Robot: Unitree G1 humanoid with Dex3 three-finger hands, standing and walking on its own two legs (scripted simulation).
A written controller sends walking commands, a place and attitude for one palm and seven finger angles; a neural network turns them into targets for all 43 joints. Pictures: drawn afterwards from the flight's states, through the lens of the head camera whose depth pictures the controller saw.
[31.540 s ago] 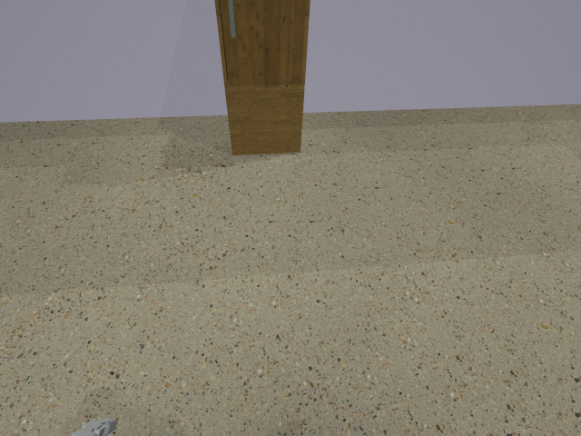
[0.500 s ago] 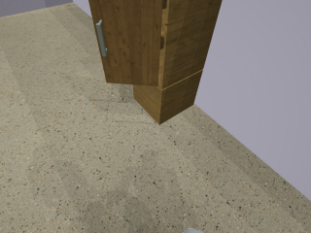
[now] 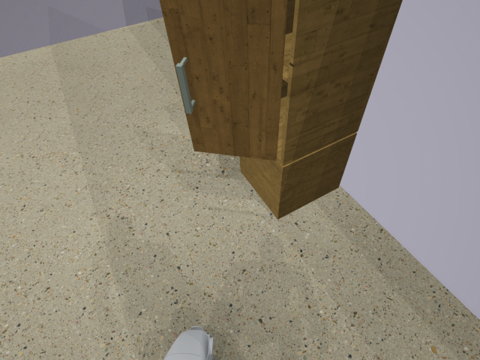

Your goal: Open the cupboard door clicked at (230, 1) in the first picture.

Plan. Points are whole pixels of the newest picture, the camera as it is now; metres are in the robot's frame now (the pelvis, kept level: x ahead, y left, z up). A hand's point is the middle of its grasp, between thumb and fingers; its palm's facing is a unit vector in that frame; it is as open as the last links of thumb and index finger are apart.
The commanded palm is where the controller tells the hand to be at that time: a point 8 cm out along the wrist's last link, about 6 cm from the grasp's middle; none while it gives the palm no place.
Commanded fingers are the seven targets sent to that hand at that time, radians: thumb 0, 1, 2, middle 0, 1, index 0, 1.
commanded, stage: take the last steps up to it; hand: left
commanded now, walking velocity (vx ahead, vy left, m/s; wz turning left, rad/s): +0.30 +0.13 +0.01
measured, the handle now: (187, 86) +0.88 +0.25 -0.04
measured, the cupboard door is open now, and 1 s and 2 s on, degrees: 49 49 49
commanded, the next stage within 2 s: come to a stop and stand still in 0.64 s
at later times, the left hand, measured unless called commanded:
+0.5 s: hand (121, 306) +0.24 +0.30 -0.18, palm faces +0.06 -0.98 -0.19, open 7.3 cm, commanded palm none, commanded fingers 0.00 0.90 0.90 -0.20 -0.30 -0.20 -0.30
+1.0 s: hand (148, 250) +0.38 +0.27 -0.18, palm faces -0.02 -0.97 -0.23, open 7.1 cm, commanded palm none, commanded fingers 0.00 0.90 0.90 -0.20 -0.30 -0.20 -0.30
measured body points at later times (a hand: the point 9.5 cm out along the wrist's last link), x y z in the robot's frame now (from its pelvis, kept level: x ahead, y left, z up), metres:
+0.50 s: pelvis +0.18 +0.11 -0.01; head +0.20 +0.12 +0.44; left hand +0.24 +0.35 -0.16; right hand +0.21 -0.13 -0.15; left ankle +0.16 +0.16 -0.75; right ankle +0.22 -0.02 -0.67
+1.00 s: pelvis +0.30 +0.09 -0.01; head +0.34 +0.09 +0.44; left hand +0.38 +0.32 -0.16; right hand +0.29 -0.13 -0.17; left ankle +0.31 +0.23 -0.71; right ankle +0.31 -0.01 -0.75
